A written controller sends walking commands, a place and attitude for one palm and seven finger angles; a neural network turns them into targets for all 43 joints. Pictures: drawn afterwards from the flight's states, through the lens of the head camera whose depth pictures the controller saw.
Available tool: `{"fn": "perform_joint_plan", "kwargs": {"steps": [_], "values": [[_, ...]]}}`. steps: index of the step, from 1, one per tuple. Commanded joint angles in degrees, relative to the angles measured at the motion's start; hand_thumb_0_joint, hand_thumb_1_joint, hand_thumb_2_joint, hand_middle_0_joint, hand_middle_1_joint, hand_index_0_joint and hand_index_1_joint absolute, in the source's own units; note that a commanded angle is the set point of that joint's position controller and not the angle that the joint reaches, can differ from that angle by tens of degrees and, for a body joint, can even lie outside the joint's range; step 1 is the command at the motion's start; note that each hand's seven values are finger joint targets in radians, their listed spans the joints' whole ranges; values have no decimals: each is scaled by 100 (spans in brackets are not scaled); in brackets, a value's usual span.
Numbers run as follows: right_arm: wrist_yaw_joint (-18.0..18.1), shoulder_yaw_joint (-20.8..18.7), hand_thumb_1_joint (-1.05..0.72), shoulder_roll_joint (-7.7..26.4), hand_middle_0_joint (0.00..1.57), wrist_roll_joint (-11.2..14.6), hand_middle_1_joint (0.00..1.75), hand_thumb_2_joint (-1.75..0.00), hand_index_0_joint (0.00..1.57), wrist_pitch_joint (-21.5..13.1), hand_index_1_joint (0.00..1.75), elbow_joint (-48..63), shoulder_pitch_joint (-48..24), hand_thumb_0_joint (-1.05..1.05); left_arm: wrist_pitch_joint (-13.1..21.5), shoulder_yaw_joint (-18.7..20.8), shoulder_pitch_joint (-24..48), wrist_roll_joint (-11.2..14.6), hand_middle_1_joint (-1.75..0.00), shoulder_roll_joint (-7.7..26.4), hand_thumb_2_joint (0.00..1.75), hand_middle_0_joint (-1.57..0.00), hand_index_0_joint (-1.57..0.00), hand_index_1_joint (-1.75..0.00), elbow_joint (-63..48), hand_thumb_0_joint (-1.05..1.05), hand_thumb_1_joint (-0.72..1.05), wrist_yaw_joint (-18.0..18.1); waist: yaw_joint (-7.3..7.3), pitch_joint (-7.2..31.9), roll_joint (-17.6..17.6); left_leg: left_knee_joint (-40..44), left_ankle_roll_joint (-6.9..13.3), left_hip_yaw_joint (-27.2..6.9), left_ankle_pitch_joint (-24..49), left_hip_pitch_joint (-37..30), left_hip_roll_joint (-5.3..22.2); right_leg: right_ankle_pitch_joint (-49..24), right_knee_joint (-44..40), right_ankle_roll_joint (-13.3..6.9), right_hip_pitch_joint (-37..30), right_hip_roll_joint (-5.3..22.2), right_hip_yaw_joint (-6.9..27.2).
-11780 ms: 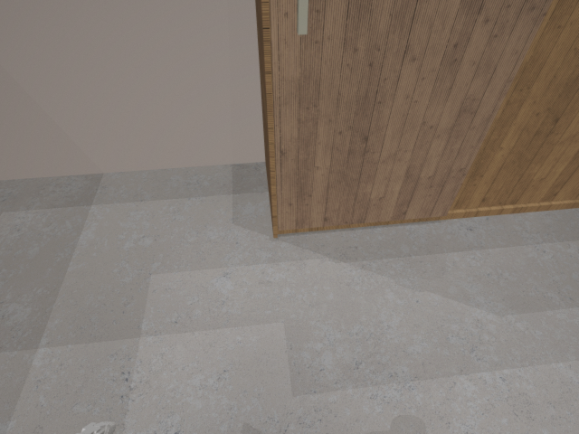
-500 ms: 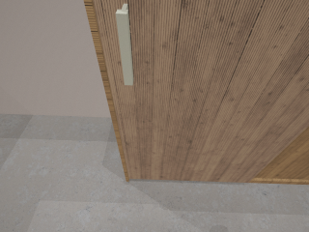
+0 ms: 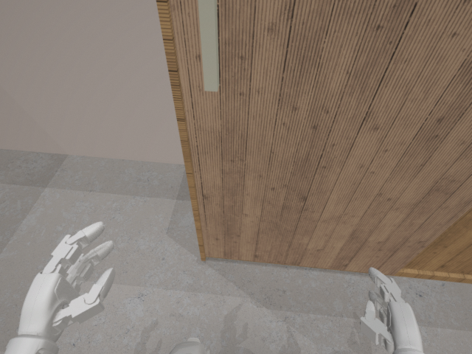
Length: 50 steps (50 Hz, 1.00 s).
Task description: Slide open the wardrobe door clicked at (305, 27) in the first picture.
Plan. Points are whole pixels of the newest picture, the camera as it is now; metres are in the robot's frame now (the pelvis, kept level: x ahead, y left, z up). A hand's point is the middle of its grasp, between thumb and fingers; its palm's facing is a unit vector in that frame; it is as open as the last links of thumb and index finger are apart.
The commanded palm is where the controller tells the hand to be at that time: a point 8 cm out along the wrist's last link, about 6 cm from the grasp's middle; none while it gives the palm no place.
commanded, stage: raise the hand with hooked fingers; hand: left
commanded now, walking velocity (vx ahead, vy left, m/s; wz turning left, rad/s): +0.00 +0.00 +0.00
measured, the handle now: (211, 27) +0.55 +0.10 +0.28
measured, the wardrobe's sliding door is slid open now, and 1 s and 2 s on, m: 0.00 0.00 0.00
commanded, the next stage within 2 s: move the hooked fingers beside the handle in 1.68 s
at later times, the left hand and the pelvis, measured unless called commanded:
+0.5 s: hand (60, 224) +0.24 +0.25 +0.15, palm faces +0.03 -1.00 -0.08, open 11.5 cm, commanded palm +0.21 +0.30 +0.17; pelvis +0.01 +0.01 +0.04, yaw +0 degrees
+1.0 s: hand (1, 147) +0.26 +0.28 +0.26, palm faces +0.07 -0.99 -0.12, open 13.8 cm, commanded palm +0.23 +0.32 +0.27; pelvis +0.01 +0.01 +0.05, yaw +2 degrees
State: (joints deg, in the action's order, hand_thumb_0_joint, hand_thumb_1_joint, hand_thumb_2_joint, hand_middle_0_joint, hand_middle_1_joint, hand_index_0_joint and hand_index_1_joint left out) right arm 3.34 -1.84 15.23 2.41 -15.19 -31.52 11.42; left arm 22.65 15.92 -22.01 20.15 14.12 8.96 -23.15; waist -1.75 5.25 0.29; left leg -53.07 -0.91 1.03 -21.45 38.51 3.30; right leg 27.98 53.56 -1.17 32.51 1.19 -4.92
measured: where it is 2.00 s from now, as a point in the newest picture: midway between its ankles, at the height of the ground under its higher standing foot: outside the picture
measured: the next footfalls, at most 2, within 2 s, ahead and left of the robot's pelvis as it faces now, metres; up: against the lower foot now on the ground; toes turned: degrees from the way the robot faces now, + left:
none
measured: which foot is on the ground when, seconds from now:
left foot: down 0.00-1.00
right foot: down 0.00-1.00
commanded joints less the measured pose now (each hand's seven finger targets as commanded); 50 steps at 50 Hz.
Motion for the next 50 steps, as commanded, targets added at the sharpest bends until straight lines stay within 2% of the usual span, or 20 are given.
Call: {"fn": "perform_joint_plan", "kwargs": {"steps": [1,3,5,6,9,10,11,14,16,18,21,23,26,30,36,38,39,41,45,50], "values": [[221,-62,-90,629,20,-43,30,-90,20,-401,30,625,-25,0,498,216,1522,-11,-63,1125,68,-24,-24,-63,-2462,0,39,249,369,555,385,778,302,-217,547,-1274,-200,-785,-1415,60,63,-186,504],[270,-33,-90,624,20,-16,30,-90,20,-476,30,508,-24,0,312,118,1392,-89,-66,1111,66,-24,-24,-66,-2272,0,34,191,378,425,575,908,296,-247,492,-1350,-209,-824,-1538,65,34,-168,461],[317,0,-90,644,20,27,30,-90,20,-518,30,446,-83,0,10,209,1316,-76,-69,1262,64,-24,-24,-69,-1955,0,29,78,332,237,457,1066,294,-254,350,-1304,-221,-616,-1785,93,-62,-141,508],[338,9,-90,670,20,35,30,-90,20,-497,30,414,-91,0,-208,444,1266,-22,-70,1449,63,-25,-25,-70,-1614,0,27,16,266,165,225,1106,283,-270,375,-1259,-212,-575,-1882,97,-215,-148,550],[334,66,-90,625,20,47,30,-90,20,-506,30,525,-223,0,-603,825,1116,153,-75,1675,60,-25,-25,-75,-1729,0,20,-86,11,604,409,1330,265,-236,709,-1526,-249,-898,-1997,102,-759,-89,506],[334,86,-90,604,20,54,30,-90,20,-510,30,543,-252,0,-704,908,1130,223,-76,1689,59,-25,-25,-76,-1724,0,18,-68,1,569,202,1397,267,-246,793,-1578,-242,-1034,-2039,119,-830,-105,453],[320,96,-90,605,20,51,30,-90,20,-516,30,548,-291,0,-783,1116,1081,287,-78,1829,58,-25,-25,-78,-1672,0,15,-48,-102,592,286,1438,249,-249,914,-1611,-248,-1156,-2068,103,-1010,-120,483],[256,139,-90,566,20,48,30,-90,20,-601,30,592,-260,0,-852,1005,1164,364,-82,1624,55,-26,-26,-82,-2086,0,8,23,-101,745,392,1648,248,-214,1200,-1990,-260,-1687,-2045,110,-1125,-183,243],[232,148,-90,586,20,51,30,-90,20,-656,30,575,-246,0,-956,1010,1132,376,-86,1629,53,-26,-26,-86,-1999,0,4,42,-124,539,73,1748,251,-224,1224,-1983,-251,-1737,-2144,116,-1198,-222,225],[225,148,-90,609,20,87,30,-90,20,-691,30,538,-208,0,-1071,891,1290,333,-88,1573,51,-27,-27,-88,-2069,0,-1,30,-61,466,238,1876,252,-193,1145,-2128,-253,-1699,-2229,130,-1122,-211,183],[243,166,-90,655,20,88,30,-90,20,-719,30,511,-215,0,-1287,1076,1454,287,-93,1834,48,-27,-27,-93,-2143,0,-8,52,-129,392,218,2034,261,-215,1193,-2246,-253,-1713,-2354,109,-1298,-221,170],[261,189,-90,631,20,111,30,-90,20,-722,30,510,-242,0,-1389,1043,1814,244,-96,1850,46,-27,-27,-96,-2417,0,-13,65,-101,500,466,2162,253,-210,1254,-2494,-254,-1773,-2392,95,-1367,-223,101],[302,232,-90,626,20,104,30,-90,20,-733,30,487,-290,0,-1546,1172,2117,244,-100,2008,43,-28,-28,-100,-2545,0,-20,129,-142,418,348,2314,254,-251,1302,-2671,-252,-1818,-2550,80,-1528,-253,72],[350,289,-90,603,20,151,30,-90,20,-680,30,436,-364,0,-1834,1182,2630,221,-107,2067,39,-29,-29,-107,-2473,0,-29,113,-124,298,613,2566,231,-278,1186,-2923,-265,-1713,-2737,69,-1591,-248,39],[336,382,-90,589,20,177,30,-90,20,-540,30,463,-517,0,-2379,1389,3105,228,-115,2383,33,-29,-29,-115,-2301,0,-43,-25,-230,277,437,2743,243,-269,1423,-3156,-298,-2022,-3021,48,-1937,-265,90],[324,413,-90,571,20,207,30,-90,20,-467,30,499,-595,0,-2556,1378,3402,219,-118,2413,31,-30,-30,-118,-2384,0,-48,-77,-211,273,589,2820,230,-266,1468,-3252,-310,-2077,-3052,36,-1974,-255,61],[323,418,-90,561,20,214,30,-90,20,-436,30,503,-610,0,-2630,1411,3492,240,-120,2459,30,-30,-30,-120,-2317,0,-50,-100,-201,256,478,2849,235,-273,1409,-3279,-315,-2030,-3111,47,-1952,-252,75],[312,442,-90,564,20,220,30,-90,20,-367,30,505,-670,0,-2802,1537,3626,254,-120,2607,30,-30,-30,-120,-2215,0,-50,-133,-252,282,424,2843,243,-254,1475,-3321,-336,-2106,-3203,40,-2053,-262,127],[310,481,-90,563,20,265,30,-90,20,-250,30,530,-780,0,-3082,1533,4296,184,-120,2784,30,-30,-30,-120,-2166,0,-50,-183,-209,323,597,2957,242,-271,1429,-3457,-365,-2033,-3287,34,-2049,-238,114],[313,513,-90,568,20,301,30,-90,20,-136,30,548,-896,0,-3376,1641,4873,162,-120,3056,30,-30,-30,-120,-1974,0,-50,-277,-214,340,498,3021,259,-275,1409,-3547,-396,-2009,-3413,36,-2097,-212,143]]}}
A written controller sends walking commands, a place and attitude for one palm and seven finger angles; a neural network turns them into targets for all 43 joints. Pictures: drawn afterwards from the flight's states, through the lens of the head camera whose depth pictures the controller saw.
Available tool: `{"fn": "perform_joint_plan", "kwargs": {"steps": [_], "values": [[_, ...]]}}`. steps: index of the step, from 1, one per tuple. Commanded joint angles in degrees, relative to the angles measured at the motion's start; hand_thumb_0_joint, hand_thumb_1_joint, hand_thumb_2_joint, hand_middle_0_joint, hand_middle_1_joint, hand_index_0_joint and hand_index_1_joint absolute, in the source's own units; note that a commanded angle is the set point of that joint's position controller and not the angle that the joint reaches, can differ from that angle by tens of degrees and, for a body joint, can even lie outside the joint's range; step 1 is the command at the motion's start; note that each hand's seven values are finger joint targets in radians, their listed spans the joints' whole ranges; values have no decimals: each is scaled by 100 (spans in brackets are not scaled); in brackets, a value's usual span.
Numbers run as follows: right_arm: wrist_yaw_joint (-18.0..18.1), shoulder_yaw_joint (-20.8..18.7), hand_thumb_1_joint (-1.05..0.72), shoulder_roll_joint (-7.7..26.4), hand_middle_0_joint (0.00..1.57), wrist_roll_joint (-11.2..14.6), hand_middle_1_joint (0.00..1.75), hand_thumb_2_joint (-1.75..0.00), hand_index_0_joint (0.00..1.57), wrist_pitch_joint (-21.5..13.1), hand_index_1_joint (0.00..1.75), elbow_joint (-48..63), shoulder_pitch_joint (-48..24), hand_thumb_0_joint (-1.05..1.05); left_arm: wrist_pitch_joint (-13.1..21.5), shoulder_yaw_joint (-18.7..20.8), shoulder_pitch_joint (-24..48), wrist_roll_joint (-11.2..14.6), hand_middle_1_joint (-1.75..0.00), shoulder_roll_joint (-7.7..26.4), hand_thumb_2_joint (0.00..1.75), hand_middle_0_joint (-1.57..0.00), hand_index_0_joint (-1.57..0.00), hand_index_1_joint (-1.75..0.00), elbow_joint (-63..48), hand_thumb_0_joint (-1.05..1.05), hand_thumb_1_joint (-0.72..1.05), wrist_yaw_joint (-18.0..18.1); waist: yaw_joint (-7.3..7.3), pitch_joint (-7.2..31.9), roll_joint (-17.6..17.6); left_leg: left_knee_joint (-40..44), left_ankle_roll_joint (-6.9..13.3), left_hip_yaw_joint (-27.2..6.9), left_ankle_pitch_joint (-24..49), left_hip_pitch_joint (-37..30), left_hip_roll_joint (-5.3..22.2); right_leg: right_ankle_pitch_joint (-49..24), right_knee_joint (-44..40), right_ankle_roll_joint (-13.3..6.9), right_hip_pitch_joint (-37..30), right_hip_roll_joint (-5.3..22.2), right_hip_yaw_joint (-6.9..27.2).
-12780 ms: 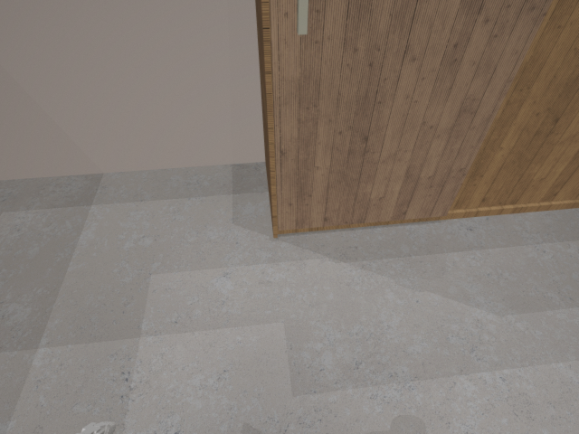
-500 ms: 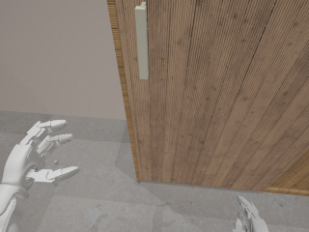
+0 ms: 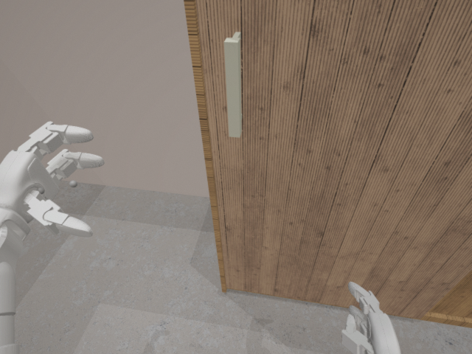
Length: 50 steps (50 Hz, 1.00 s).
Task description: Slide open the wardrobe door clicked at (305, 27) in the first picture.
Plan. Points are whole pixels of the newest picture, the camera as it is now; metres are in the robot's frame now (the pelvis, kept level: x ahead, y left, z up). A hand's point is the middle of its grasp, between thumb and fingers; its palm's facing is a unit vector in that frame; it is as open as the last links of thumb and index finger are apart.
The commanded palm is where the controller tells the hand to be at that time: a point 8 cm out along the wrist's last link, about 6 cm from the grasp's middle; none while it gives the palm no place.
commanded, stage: raise the hand with hooked fingers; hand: left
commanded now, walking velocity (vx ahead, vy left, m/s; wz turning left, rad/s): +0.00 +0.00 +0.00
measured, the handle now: (236, 87) +0.54 +0.08 +0.23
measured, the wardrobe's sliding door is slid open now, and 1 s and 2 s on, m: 0.00 0.00 0.00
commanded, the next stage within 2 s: move the hooked fingers beside the handle in 0.68 s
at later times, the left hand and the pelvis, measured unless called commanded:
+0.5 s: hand (76, 156) +0.29 +0.26 +0.24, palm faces +0.02 -0.99 -0.10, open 13.9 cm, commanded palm +0.25 +0.31 +0.25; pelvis +0.01 +0.00 +0.00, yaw -1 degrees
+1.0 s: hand (84, 147) +0.30 +0.26 +0.24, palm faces +0.01 -1.00 -0.08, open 13.9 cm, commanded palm +0.28 +0.30 +0.25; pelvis +0.01 +0.00 +0.00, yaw +0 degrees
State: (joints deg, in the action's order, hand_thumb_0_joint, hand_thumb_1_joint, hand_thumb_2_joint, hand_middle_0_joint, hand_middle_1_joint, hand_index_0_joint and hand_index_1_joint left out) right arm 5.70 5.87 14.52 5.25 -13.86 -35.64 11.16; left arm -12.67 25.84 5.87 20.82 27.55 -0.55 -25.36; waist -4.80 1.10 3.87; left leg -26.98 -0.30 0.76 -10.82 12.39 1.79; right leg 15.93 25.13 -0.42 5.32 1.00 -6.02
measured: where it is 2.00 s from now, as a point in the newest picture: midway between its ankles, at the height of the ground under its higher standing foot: outside the picture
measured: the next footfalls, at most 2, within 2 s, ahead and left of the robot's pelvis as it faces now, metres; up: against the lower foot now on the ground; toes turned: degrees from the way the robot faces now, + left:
none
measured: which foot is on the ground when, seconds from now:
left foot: down 0.00-1.00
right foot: down 0.00-1.00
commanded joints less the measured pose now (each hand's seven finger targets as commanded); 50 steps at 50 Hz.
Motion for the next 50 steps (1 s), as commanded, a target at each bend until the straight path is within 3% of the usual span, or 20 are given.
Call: {"fn": "perform_joint_plan", "kwargs": {"steps": [1,4,7,9,12,14,16,20,21,25,27,29,31,35,39,44,46,50], "values": [[60,-243,-90,640,20,18,30,-90,20,-252,30,959,-910,0,90,708,2107,112,-120,1814,30,-30,-30,-120,-943,0,-50,-77,39,765,23,379,195,-245,392,-893,-240,-861,-613,-39,538,-175,319],[46,-240,-90,657,20,43,30,-90,20,-190,30,977,-981,0,-88,779,2511,85,-120,1991,30,-30,-30,-120,-859,0,-50,-147,42,844,200,405,201,-232,450,-960,-273,-959,-609,-41,515,-144,308],[19,-227,-90,689,20,71,30,-90,20,-137,30,957,-1028,0,-266,779,2757,85,-120,2097,30,-30,-30,-120,-583,0,-50,-210,47,775,0,406,214,-242,416,-887,-270,-912,-657,-17,526,-108,361],[18,-227,-90,704,20,87,30,-90,20,-112,30,1000,-1079,0,-386,812,3042,39,-120,2251,30,-30,-30,-120,-547,0,-50,-235,17,861,204,421,218,-252,368,-958,-297,-828,-657,-31,566,-109,369],[-38,-244,-90,743,20,113,30,-90,20,-30,30,992,-1029,0,-581,605,2588,51,-120,1940,30,-30,-30,-120,-20,0,-50,-319,34,707,-212,398,217,-237,403,-822,-276,-917,-624,0,612,-104,356],[-70,-271,-90,771,20,129,30,-90,20,21,30,1074,-1049,0,-639,674,2494,59,-120,2011,30,-30,-30,-120,-107,0,-50,-377,-4,855,-220,358,229,-216,467,-852,-303,-1038,-564,23,610,-114,363],[-105,-277,-90,749,20,128,30,-90,20,52,30,1111,-1104,0,-614,743,2519,85,-120,2086,30,-30,-30,-120,-296,0,-50,-354,-22,851,-301,295,217,-190,519,-836,-279,-1067,-585,38,593,-99,423],[-70,-286,-90,698,20,93,30,-90,20,22,30,1182,-1123,0,-423,931,2829,82,-120,2225,30,-30,-30,-120,-830,0,-50,-210,-14,1092,90,301,229,-182,622,-1061,-304,-1145,-522,-13,555,-130,376],[-75,-282,-90,690,20,76,30,-90,20,27,30,1155,-1114,0,-384,1018,2800,90,-120,2324,30,-30,-30,-120,-926,0,-50,-160,-32,1070,18,271,223,-175,663,-1037,-272,-1162,-566,-6,502,-111,422],[-27,-280,-90,677,20,78,30,-90,20,10,30,1116,-1054,0,-366,912,2911,17,-120,2166,30,-30,-30,-120,-1022,0,-50,-85,28,1102,415,359,212,-174,707,-1167,-294,-1206,-507,-43,525,-160,298],[-20,-275,-90,691,20,69,30,-90,20,21,30,1088,-1043,0,-438,927,2785,18,-120,2175,30,-30,-30,-120,-857,0,-50,-69,16,984,210,351,221,-182,746,-1069,-280,-1282,-526,-32,520,-156,305],[-11,-278,-90,689,20,82,30,-90,20,36,30,1094,-1043,0,-501,817,2815,11,-120,2062,30,-30,-30,-120,-876,0,-50,-110,38,1040,353,360,215,-185,789,-1159,-285,-1341,-505,-36,528,-165,289],[-27,-279,-90,703,20,84,30,-90,20,66,30,1075,-1026,0,-564,805,2660,33,-120,2065,30,-30,-30,-120,-738,0,-50,-151,19,1002,9,337,212,-190,843,-1096,-262,-1413,-535,-19,490,-169,293],[-40,-279,-90,701,20,93,30,-90,20,102,30,1117,-1045,0,-591,800,2762,40,-120,2056,30,-30,-30,-120,-805,0,-50,-223,43,1135,151,360,215,-216,954,-1214,-285,-1526,-472,-40,507,-198,236],[-58,-281,-90,714,20,94,30,-90,20,137,30,1123,-1044,0,-589,886,2676,90,-120,2102,30,-30,-30,-120,-730,0,-50,-248,33,1155,-46,348,223,-227,1020,-1165,-284,-1629,-458,-32,468,-203,227],[-31,-270,-90,678,20,109,30,-90,20,140,30,1092,-1082,0,-550,384,3275,32,-120,1707,30,-30,-30,-120,-712,0,-50,-178,143,1021,218,360,205,-245,785,-1224,-281,-1312,-502,-46,697,-196,253],[-11,-277,-90,679,20,101,30,-90,20,150,30,1015,-1056,0,-535,322,3435,-32,-120,1741,30,-30,-30,-120,-542,0,-50,-85,173,948,62,341,206,-240,657,-1184,-251,-1131,-577,-34,746,-191,289],[28,-262,-90,656,20,79,30,-90,20,152,30,1018,-1090,0,-493,139,3863,-153,-120,1564,30,-30,-30,-120,-571,0,-50,97,175,1117,257,403,195,-297,613,-1243,-259,-1004,-525,-78,713,-176,246]]}}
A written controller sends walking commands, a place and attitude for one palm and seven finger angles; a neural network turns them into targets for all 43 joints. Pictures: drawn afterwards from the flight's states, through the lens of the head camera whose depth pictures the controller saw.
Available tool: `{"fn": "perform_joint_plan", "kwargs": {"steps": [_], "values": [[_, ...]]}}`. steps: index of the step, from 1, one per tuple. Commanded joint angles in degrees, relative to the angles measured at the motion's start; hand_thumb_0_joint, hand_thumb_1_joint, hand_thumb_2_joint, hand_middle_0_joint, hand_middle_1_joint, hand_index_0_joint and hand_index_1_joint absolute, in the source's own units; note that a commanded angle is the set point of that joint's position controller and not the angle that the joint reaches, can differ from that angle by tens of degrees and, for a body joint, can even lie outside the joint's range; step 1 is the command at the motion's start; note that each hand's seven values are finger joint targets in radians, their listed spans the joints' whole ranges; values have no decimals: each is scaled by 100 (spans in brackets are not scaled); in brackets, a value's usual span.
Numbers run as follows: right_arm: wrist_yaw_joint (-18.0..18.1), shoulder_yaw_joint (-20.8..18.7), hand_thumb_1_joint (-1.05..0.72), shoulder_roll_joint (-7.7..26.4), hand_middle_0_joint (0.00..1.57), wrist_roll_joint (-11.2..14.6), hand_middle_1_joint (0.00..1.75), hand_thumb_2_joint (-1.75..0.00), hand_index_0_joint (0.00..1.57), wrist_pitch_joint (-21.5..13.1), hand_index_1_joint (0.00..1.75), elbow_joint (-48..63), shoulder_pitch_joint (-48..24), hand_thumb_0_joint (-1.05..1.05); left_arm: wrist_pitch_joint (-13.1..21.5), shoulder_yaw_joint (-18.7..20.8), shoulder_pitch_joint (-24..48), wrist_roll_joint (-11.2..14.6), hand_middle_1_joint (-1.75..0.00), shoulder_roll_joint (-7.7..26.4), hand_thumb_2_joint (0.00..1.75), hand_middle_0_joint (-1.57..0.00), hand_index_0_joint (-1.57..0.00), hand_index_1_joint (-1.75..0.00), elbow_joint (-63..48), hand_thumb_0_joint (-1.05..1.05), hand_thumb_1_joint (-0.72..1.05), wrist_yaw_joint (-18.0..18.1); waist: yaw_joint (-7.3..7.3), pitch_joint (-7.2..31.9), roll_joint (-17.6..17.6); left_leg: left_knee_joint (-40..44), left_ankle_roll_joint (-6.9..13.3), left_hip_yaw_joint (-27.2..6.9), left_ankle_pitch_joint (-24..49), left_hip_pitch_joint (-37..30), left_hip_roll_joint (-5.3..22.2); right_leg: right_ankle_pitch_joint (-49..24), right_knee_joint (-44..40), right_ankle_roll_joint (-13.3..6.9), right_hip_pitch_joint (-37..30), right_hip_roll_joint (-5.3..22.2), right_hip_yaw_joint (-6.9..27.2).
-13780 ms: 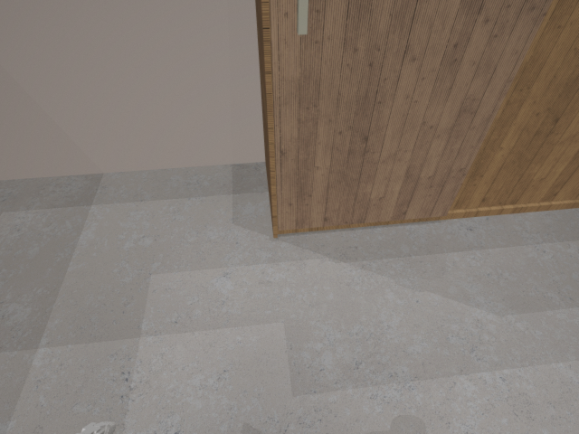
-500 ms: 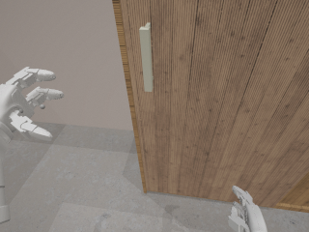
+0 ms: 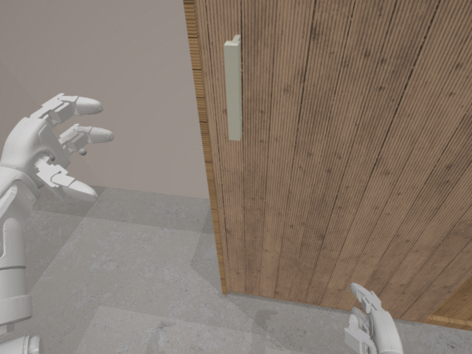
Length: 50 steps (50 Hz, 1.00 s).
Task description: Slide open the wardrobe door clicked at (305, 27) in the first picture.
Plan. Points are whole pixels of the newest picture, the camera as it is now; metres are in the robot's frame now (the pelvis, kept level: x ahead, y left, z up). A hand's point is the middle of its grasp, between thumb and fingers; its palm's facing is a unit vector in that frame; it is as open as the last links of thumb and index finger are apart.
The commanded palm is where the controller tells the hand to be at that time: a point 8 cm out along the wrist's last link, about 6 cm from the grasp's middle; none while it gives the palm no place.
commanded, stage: move the hooked fingers beside the handle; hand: left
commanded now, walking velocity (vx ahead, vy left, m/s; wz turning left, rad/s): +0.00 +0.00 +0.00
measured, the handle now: (236, 90) +0.53 +0.08 +0.22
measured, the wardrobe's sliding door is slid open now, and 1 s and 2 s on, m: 0.00 0.00 0.00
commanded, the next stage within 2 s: none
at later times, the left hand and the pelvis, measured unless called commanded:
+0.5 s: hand (137, 128) +0.36 +0.21 +0.24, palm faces -0.02 -1.00 -0.04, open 13.9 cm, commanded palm +0.34 +0.25 +0.24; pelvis +0.00 +0.00 +0.00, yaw -1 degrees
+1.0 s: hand (172, 110) +0.43 +0.17 +0.24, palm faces -0.02 -1.00 -0.01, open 13.9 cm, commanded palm +0.40 +0.22 +0.23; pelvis +0.01 -0.01 +0.00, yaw -2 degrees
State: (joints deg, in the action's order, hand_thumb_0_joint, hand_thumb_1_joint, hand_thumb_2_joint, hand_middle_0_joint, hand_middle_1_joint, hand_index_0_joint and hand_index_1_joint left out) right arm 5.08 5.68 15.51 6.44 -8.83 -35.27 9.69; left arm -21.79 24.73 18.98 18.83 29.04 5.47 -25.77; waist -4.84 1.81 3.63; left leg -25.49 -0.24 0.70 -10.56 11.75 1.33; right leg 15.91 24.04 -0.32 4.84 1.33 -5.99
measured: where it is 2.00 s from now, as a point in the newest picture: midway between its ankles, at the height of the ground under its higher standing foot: outside the picture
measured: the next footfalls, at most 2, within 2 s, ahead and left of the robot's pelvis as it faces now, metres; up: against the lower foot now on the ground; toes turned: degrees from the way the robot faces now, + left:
none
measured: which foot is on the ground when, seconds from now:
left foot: down 0.00-1.00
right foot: down 0.00-1.00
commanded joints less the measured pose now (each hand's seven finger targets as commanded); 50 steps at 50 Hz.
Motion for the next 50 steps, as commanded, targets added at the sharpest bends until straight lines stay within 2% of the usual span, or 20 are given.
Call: {"fn": "perform_joint_plan", "kwargs": {"steps": [1,5,6,8,11,15,16,17,22,24,30,31,33,37,38,41,44,46,48,50], "values": [[81,-251,-90,558,20,-54,30,-90,20,-340,30,971,-945,0,428,344,2455,36,-120,1530,30,-30,-30,-120,-1153,0,-50,197,127,1136,99,225,192,-270,624,-1151,-203,-1035,-441,-82,668,-198,269],[86,-244,-90,547,20,-60,30,-90,20,-286,30,913,-943,0,380,75,2880,-80,-120,1249,30,-30,-30,-120,-875,0,-50,371,188,1134,245,283,177,-278,560,-1133,-201,-982,-397,-96,708,-189,238],[70,-253,-90,545,20,-72,30,-90,20,-278,30,912,-947,0,363,153,2701,-70,-120,1301,30,-30,-30,-120,-778,0,-50,421,123,1116,-44,252,195,-270,607,-1062,-189,-1035,-431,-92,650,-188,257],[63,-272,-90,573,20,-79,30,-90,20,-225,30,902,-925,0,318,350,2668,-126,-120,1473,30,-30,-30,-120,-616,0,-50,498,101,1241,-111,259,203,-227,738,-999,-188,-1230,-377,-83,509,-166,259],[43,-292,-90,574,20,-69,30,-90,20,-150,30,896,-922,0,293,259,2730,-163,-120,1407,30,-30,-30,-120,-491,0,-50,566,126,1175,-199,219,210,-165,757,-959,-171,-1272,-401,-68,545,-165,282],[68,-302,-90,560,20,-64,30,-90,20,-138,30,921,-896,0,358,-109,3290,-231,-120,1077,30,-30,-30,-120,-561,0,-50,647,234,1222,130,216,209,-171,774,-1091,-179,-1288,-351,-85,648,-170,285],[70,-312,-90,543,20,-67,30,-90,20,-152,30,926,-895,0,397,-187,3191,-208,-120,985,30,-30,-30,-120,-556,0,-50,668,234,1205,-150,186,238,-157,756,-1071,-168,-1276,-387,-61,661,-175,298],[89,-321,-90,578,20,-69,30,-90,20,-134,30,872,-853,0,404,-41,3293,-214,-120,1164,30,-30,-30,-120,-430,0,-50,704,247,1206,-85,201,243,-151,709,-1045,-170,-1258,-404,-59,657,-164,318],[101,-345,-90,562,20,-86,30,-90,20,-120,30,847,-811,0,492,-185,3529,-280,-120,1003,30,-30,-30,-120,-428,0,-50,853,236,1408,18,177,243,-145,859,-1129,-177,-1399,-352,-73,563,-153,327],[100,-357,-90,592,20,-91,30,-90,20,-82,30,755,-745,0,480,-173,3625,-306,-120,1002,30,-30,-30,-120,-172,0,-50,909,270,1301,-156,204,233,-155,849,-1056,-166,-1414,-340,-74,577,-172,298],[101,-379,-90,578,20,-83,30,-90,20,6,30,723,-707,0,456,-538,3990,-385,-120,643,30,-30,-30,-120,29,0,-50,1065,350,1233,-143,193,248,-118,801,-1058,-161,-1394,-346,-62,691,-173,319],[106,-400,-90,600,20,-86,30,-90,20,10,30,682,-679,0,486,-554,4051,-395,-120,677,30,-30,-30,-120,151,0,-50,1110,370,1208,-331,183,264,-112,733,-1017,-147,-1305,-389,-48,708,-176,324],[127,-407,-90,609,20,-103,30,-90,20,40,30,650,-636,0,505,-424,4264,-440,-120,829,30,-30,-30,-120,308,0,-50,1195,366,1298,-252,185,264,-120,751,-1013,-159,-1337,-370,-55,665,-166,350],[123,-420,-90,603,20,-129,30,-90,20,99,30,609,-543,0,630,-455,4455,-493,-120,795,30,-30,-30,-120,558,0,-50,1294,380,1424,-347,163,281,-86,902,-993,-156,-1566,-342,-48,537,-151,370],[126,-422,-90,600,20,-121,30,-90,20,104,30,603,-537,0,666,-575,4640,-505,-120,700,30,-30,-30,-120,566,0,-50,1299,422,1448,-208,153,277,-64,901,-1028,-160,-1591,-341,-48,563,-146,386],[131,-448,-90,630,20,-133,30,-90,20,141,30,542,-407,0,736,-479,4651,-530,-120,817,30,-30,-30,-120,1032,0,-50,1326,419,1411,-452,128,298,-41,900,-945,-158,-1633,-361,-34,553,-160,391],[131,-465,-90,621,20,-142,30,-90,20,166,30,526,-313,0,825,-550,4974,-587,-120,759,30,-30,-30,-120,1122,0,-50,1337,463,1518,-206,112,287,-30,1075,-990,-160,-1888,-297,-49,507,-146,398],[107,-496,-90,639,20,-151,30,-90,20,169,30,543,-264,0,925,-522,4859,-583,-120,759,30,-30,-30,-120,1190,0,-50,1345,430,1658,-467,66,307,-17,1227,-983,-158,-2063,-260,-44,373,-153,385],[95,-512,-90,644,20,-150,30,-90,20,180,30,541,-222,0,985,-453,4966,-595,-120,833,30,-30,-30,-120,1164,0,-50,1333,432,1723,-253,67,300,-1,1298,-1017,-159,-2207,-222,-51,350,-147,407],[92,-522,-90,636,20,-146,30,-90,20,189,30,530,-177,0,978,-662,5046,-591,-120,550,30,-30,-30,-120,1317,0,-50,1327,498,1597,-354,72,300,-5,1238,-1014,-147,-2096,-232,-47,495,-176,367]]}}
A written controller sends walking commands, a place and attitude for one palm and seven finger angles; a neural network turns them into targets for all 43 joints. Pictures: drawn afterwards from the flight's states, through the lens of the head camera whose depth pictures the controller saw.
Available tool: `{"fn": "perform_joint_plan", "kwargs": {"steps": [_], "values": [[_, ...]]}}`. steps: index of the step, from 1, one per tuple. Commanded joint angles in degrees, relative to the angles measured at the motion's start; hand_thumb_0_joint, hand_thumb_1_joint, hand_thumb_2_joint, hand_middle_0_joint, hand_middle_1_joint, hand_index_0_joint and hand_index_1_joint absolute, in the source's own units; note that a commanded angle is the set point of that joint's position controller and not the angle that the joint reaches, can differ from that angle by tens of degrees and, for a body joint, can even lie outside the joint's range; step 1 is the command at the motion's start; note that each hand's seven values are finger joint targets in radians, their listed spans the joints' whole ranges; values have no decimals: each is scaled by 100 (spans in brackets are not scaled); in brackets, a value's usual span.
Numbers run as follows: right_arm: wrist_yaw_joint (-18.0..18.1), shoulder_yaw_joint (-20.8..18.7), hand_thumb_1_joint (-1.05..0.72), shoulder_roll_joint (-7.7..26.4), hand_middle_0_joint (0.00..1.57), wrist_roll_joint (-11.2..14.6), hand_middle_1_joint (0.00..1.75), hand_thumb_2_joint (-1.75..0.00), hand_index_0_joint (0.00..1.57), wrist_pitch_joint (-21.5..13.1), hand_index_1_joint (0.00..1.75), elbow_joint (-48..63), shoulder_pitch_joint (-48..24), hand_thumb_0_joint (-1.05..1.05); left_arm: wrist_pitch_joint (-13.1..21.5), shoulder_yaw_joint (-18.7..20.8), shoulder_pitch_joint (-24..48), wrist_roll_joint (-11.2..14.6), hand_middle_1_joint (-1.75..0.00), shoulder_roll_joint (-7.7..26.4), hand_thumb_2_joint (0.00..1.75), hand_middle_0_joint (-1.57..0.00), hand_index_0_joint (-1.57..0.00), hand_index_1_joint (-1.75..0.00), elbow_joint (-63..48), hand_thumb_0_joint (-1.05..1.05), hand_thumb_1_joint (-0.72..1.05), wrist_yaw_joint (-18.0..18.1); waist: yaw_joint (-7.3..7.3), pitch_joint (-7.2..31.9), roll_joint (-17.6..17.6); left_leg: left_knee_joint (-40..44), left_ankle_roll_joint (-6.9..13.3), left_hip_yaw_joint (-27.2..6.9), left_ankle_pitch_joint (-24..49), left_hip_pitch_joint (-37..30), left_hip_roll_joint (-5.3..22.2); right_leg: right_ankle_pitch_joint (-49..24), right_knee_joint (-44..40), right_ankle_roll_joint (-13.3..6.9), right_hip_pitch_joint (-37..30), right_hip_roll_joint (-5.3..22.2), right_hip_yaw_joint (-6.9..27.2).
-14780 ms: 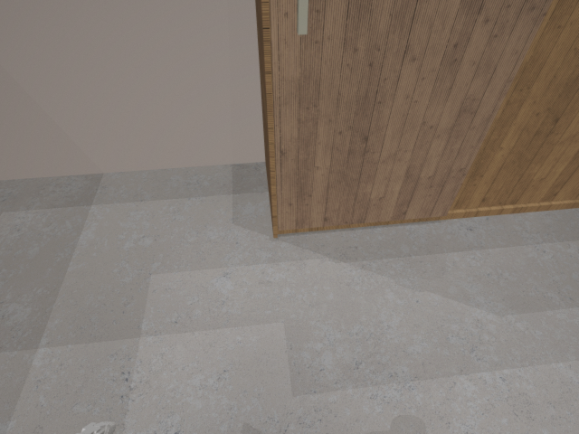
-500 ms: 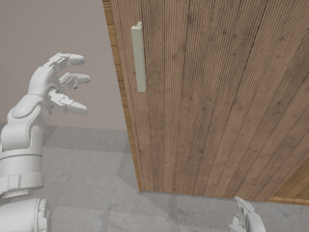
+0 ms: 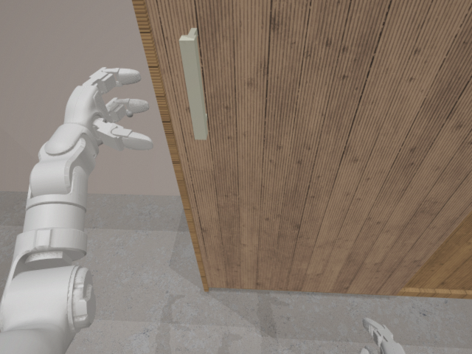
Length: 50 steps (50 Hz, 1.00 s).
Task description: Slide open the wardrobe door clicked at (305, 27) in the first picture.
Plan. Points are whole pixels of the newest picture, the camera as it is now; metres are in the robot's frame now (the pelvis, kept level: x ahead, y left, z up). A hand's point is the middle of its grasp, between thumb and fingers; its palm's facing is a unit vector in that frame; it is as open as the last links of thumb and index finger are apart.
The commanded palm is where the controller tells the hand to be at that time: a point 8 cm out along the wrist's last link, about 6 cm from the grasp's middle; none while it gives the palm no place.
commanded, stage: move the hooked fingers beside the handle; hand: left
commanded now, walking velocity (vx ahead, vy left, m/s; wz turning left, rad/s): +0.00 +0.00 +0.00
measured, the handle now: (197, 87) +0.52 +0.10 +0.22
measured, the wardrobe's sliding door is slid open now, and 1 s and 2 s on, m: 0.00 0.00 0.00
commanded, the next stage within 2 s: feel for the door with the fingertips in 1.18 s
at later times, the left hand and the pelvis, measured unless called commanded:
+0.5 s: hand (164, 96) +0.47 +0.15 +0.23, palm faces -0.01 -1.00 +0.02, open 13.9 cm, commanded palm +0.44 +0.21 +0.23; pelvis +0.01 +0.01 +0.00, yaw -1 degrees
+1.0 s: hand (162, 102) +0.46 +0.15 +0.23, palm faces +0.01 -1.00 +0.00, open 13.9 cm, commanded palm +0.43 +0.21 +0.23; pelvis +0.01 +0.00 +0.00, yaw -1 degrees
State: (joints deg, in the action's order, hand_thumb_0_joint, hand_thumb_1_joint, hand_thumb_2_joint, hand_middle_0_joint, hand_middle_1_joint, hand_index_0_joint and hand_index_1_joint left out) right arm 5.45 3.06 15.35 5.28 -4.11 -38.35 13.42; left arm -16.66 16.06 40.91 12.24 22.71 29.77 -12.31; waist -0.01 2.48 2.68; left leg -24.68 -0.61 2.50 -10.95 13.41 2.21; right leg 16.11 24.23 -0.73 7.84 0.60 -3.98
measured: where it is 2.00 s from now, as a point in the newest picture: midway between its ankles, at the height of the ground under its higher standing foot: outside the picture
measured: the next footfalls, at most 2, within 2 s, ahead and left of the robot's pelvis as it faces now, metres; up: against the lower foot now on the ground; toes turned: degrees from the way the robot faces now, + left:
none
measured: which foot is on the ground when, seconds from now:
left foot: down 0.00-1.00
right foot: down 0.00-1.00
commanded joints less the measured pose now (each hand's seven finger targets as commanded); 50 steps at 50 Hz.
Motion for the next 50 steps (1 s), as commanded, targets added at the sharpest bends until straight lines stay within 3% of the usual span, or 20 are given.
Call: {"fn": "perform_joint_plan", "kwargs": {"steps": [1,3,5,6,8,11,19,23,25,28,29,34,37,38,41,43,45,46,48,50], "values": [[59,-286,-90,680,20,-21,30,-90,20,-277,30,807,-517,0,475,258,2742,66,-120,1252,30,-30,-30,-120,-911,0,-50,-2,7,1479,-433,-36,357,-161,1243,-1132,-225,-2071,-277,7,213,-111,171],[62,-292,-90,672,20,-22,30,-90,20,-281,30,796,-480,0,488,104,3074,37,-120,1098,30,-30,-30,-120,-1009,0,-50,30,56,1512,-206,-40,352,-181,1283,-1206,-229,-2095,-250,-6,291,-110,184],[52,-305,-90,688,20,-48,30,-90,20,-272,30,744,-381,0,511,199,3210,-6,-120,1192,30,-30,-30,-120,-944,0,-50,106,54,1612,-79,-55,333,-211,1327,-1250,-228,-2063,-240,-32,310,-124,179],[52,-307,-90,695,20,-46,30,-90,20,-265,30,731,-366,0,556,173,3236,-9,-120,1175,30,-30,-30,-120,-895,0,-50,154,70,1579,-250,-61,350,-201,1374,-1213,-221,-2064,-253,-28,253,-126,160],[57,-315,-90,686,20,-54,30,-90,20,-267,30,658,-301,0,585,-21,3550,-30,-120,946,30,-30,-30,-120,-691,0,-50,209,166,1505,-202,-62,342,-217,1226,-1206,-211,-1936,-255,-17,434,-137,161],[62,-349,-90,741,20,-98,30,-90,20,-251,30,598,-140,0,727,241,3678,-107,-120,1266,30,-30,-30,-120,-440,0,-50,324,115,1711,-256,-73,343,-220,1346,-1193,-209,-1990,-233,-32,296,-141,158],[32,-380,-90,721,20,-131,30,-90,20,-262,30,443,189,0,1072,-110,4491,-257,-120,849,30,-30,-30,-120,331,0,-50,464,297,1767,-138,-134,318,-241,1449,-1263,-166,-2070,-156,-48,509,-158,160],[-21,-406,-90,752,20,-171,30,-90,20,-232,30,521,267,0,1177,391,3875,-296,-120,1270,30,-30,-30,-120,545,0,-50,493,70,1941,-413,-110,344,-164,1635,-1044,-181,-2419,-91,-42,130,-150,187],[-29,-407,-90,752,20,-154,30,-90,20,-181,30,523,293,0,1156,347,3722,-346,-120,1250,30,-30,-30,-120,680,0,-50,477,82,1708,-475,-80,341,-113,1559,-879,-172,-2430,-101,-25,150,-143,179],[-19,-432,-90,781,20,-140,30,-90,20,-137,30,611,275,0,1200,536,3634,-367,-120,1528,30,-30,-30,-120,515,0,-50,454,45,1716,-528,-72,368,-65,1484,-809,-176,-2448,-121,-7,48,-132,219],[-15,-431,-90,765,20,-133,30,-90,20,-138,30,640,262,0,1211,301,3790,-364,-120,1273,30,-30,-30,-120,341,0,-50,424,119,1745,-430,-75,372,-60,1513,-888,-177,-2454,-113,-10,104,-137,209],[20,-449,-90,725,20,-108,30,-90,20,-220,30,593,246,0,1292,63,4282,-266,-120,1033,30,-30,-30,-120,-232,0,-50,363,249,1936,61,-187,359,-140,1617,-1367,-151,-2319,-133,-37,376,-188,207],[13,-440,-90,745,20,-114,30,-90,20,-257,30,538,239,0,1217,26,4174,-210,-120,959,30,-30,-30,-120,-302,0,-50,380,234,1974,82,-192,341,-180,1653,-1397,-149,-2291,-130,-43,390,-198,168],[2,-433,-90,728,20,-115,30,-90,20,-264,30,522,215,0,1156,-50,4084,-199,-120,812,30,-30,-30,-120,-196,0,-50,390,240,1884,-29,-185,343,-194,1599,-1355,-159,-2250,-143,-39,443,-201,154],[0,-436,-90,764,20,-118,30,-90,20,-217,30,487,228,0,992,40,3745,-190,-120,871,30,-30,-30,-120,221,0,-50,432,211,1665,-422,-152,371,-151,1459,-1105,-174,-2195,-177,-17,380,-193,125],[-8,-420,-90,742,20,-125,30,-90,20,-186,30,543,149,0,957,145,3724,-228,-120,978,30,-30,-30,-120,107,0,-50,473,121,1718,-300,-126,363,-140,1445,-1045,-186,-2241,-147,-23,321,-166,164],[-10,-408,-90,725,20,-125,30,-90,20,-156,30,566,135,0,973,75,3836,-268,-120,939,30,-30,-30,-120,64,0,-50,503,159,1700,-321,-124,361,-142,1448,-1024,-188,-2265,-135,-23,301,-157,169],[-8,-422,-90,733,20,-134,30,-90,20,-138,30,578,148,0,1028,223,3763,-270,-120,1112,30,-30,-30,-120,84,0,-50,537,130,1733,-438,-144,378,-129,1471,-1019,-189,-2291,-155,-15,214,-152,168],[-9,-407,-90,696,20,-127,30,-90,20,-139,30,620,73,0,1084,44,3953,-259,-120,900,30,-30,-30,-120,-133,0,-50,518,176,1789,-357,-145,371,-140,1504,-1116,-185,-2348,-128,-20,240,-155,184],[7,-389,-90,694,20,-116,30,-90,20,-119,30,611,42,0,1072,78,3934,-259,-120,965,30,-30,-30,-120,-2,0,-50,507,176,1728,-310,-142,369,-136,1389,-1101,-193,-2258,-154,-19,299,-153,204]]}}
